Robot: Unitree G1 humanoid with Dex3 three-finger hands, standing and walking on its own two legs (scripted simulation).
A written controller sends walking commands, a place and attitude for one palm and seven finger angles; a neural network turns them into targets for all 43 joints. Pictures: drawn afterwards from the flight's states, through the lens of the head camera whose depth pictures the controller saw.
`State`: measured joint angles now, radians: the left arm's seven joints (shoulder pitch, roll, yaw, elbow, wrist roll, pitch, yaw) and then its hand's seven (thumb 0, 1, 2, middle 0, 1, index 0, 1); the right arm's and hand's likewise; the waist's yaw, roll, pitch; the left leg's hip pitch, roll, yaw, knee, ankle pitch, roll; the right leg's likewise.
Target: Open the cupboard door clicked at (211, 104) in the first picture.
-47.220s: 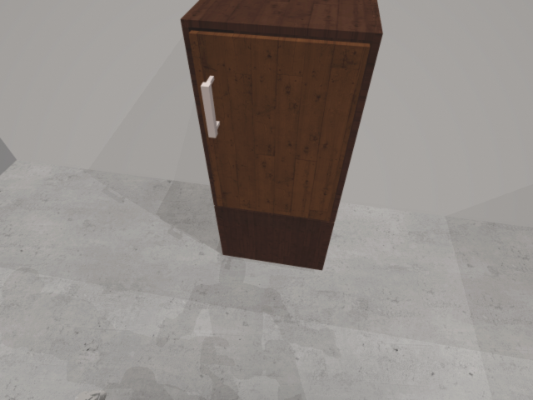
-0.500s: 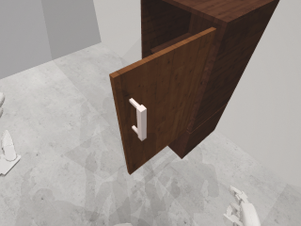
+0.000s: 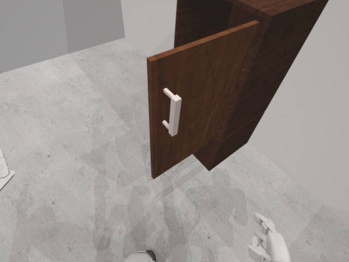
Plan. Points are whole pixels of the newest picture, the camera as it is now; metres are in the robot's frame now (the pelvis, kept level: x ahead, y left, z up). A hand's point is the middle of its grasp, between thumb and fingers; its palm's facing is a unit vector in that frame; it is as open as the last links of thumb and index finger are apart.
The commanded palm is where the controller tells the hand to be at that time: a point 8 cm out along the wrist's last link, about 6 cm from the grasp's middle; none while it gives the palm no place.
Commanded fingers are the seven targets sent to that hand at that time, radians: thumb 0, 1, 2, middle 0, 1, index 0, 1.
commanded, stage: stop stepping back and stand still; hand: left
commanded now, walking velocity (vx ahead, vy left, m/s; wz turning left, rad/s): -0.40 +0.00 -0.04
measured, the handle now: (170, 113) +0.50 +0.06 +0.03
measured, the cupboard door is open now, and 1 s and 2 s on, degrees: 89 89 89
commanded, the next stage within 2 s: let the arm hang, fingers relaxed in 0.82 s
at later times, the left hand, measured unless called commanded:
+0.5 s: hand (33, 234) +0.13 +0.21 +0.17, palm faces +0.29 -0.82 -0.50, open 7.4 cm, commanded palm +0.07 +0.26 +0.18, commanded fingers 0.00 0.90 0.90 -0.20 -0.30 -0.20 -0.30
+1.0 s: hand (41, 257) +0.11 +0.23 +0.08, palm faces +0.19 -0.84 -0.51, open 7.4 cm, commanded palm none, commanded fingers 0.00 0.90 0.90 -0.20 -0.30 -0.20 -0.30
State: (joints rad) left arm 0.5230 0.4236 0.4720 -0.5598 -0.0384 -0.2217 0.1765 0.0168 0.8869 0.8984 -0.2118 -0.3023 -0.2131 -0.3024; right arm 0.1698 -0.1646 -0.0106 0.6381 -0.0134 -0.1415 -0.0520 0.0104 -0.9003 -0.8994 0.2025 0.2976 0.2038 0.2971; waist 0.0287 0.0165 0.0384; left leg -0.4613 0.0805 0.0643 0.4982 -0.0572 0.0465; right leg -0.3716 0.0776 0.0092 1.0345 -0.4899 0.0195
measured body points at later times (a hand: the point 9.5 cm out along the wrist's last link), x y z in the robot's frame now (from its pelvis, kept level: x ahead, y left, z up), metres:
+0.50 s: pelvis -0.10 -0.03 +0.00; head -0.10 -0.02 +0.45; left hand +0.11 +0.25 +0.19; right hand +0.00 -0.30 -0.08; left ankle +0.01 +0.07 -0.72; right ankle -0.16 -0.12 -0.73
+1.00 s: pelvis -0.12 -0.01 -0.01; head -0.13 -0.03 +0.44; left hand +0.10 +0.27 +0.11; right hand +0.03 -0.26 -0.11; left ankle -0.06 +0.09 -0.73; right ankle -0.15 -0.12 -0.73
